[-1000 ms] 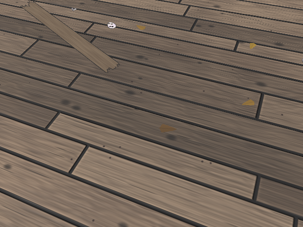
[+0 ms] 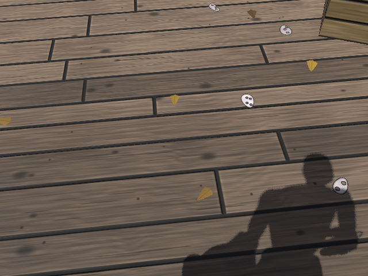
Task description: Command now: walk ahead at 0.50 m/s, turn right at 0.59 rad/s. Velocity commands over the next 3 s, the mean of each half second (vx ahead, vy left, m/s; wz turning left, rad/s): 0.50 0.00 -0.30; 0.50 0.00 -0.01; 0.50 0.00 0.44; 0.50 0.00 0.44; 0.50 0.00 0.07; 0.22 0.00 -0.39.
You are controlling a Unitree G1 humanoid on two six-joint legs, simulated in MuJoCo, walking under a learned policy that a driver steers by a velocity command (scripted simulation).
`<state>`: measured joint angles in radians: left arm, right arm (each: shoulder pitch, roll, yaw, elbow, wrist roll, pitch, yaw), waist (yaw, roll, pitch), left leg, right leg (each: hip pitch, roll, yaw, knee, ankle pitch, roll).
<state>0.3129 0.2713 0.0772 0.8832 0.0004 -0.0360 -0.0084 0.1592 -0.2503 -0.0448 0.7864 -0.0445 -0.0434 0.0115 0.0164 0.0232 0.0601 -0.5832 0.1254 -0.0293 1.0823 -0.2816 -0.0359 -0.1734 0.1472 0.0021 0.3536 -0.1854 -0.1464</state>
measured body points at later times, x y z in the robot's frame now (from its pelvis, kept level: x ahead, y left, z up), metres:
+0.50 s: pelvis +0.29 +0.05 +0.00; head +0.31 +0.06 +0.45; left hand +0.39 +0.31 -0.14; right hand +0.32 -0.22 -0.12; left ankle +0.32 +0.12 -0.74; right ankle +0.22 -0.07 -0.66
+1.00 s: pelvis +0.54 -0.04 +0.00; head +0.56 -0.05 +0.45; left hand +0.68 +0.21 -0.12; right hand +0.54 -0.30 -0.15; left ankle +0.49 +0.11 -0.66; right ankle +0.57 -0.10 -0.74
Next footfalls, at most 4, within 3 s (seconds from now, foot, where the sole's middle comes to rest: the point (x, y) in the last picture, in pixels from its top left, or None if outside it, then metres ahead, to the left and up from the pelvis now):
0.30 left None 0.36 0.12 -0.78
0.84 right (230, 235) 0.61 -0.11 -0.78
1.40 left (188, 170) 0.90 0.04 -0.78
1.92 right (205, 110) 1.25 -0.03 -0.78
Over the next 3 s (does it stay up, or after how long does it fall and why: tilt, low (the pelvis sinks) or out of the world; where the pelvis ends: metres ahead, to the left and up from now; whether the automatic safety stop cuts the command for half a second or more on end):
stays up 1.48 0.19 -0.02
